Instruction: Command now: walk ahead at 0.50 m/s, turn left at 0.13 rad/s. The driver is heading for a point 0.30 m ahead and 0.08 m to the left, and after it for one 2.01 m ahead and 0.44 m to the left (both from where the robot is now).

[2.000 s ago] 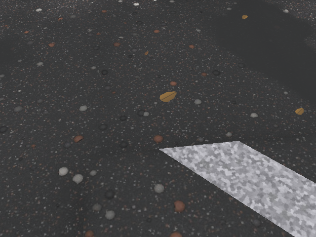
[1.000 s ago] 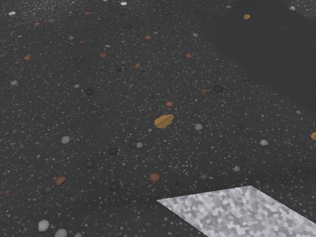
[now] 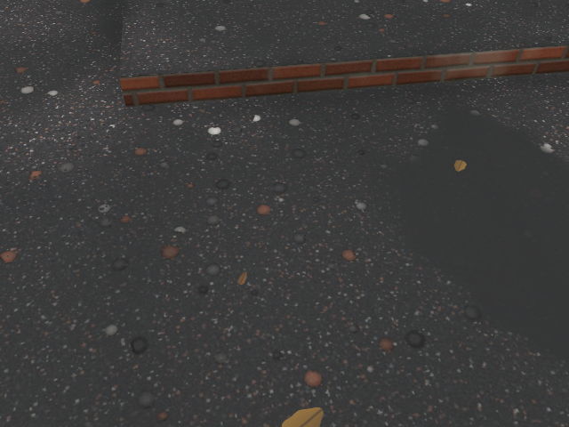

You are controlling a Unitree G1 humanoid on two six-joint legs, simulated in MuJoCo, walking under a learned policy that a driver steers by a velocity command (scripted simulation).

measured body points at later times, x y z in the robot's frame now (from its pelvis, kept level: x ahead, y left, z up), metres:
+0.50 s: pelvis +0.28 -0.12 -0.15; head +0.33 -0.12 +0.30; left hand +0.29 +0.15 -0.28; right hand +0.44 -0.36 -0.28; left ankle +0.32 +0.03 -0.80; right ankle +0.31 -0.22 -0.89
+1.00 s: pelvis +0.35 -0.08 -0.15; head +0.38 -0.04 +0.30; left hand +0.36 +0.25 -0.27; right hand +0.63 -0.25 -0.23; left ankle +0.38 +0.03 -0.89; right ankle +0.46 -0.22 -0.84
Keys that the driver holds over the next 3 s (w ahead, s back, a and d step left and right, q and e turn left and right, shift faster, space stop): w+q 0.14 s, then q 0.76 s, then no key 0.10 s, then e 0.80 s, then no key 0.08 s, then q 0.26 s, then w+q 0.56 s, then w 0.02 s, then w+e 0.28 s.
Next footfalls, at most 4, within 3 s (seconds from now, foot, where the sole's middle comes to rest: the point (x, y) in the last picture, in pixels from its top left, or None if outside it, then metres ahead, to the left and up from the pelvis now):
0.24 right None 0.35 -0.22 -0.92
0.70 left None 0.41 0.04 -0.92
1.12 right None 0.48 -0.19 -0.92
1.72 right None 0.49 -0.22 -0.92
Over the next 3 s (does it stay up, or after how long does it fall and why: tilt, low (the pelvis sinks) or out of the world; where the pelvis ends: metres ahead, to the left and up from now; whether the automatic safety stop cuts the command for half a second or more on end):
stays up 0.74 0.08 -0.17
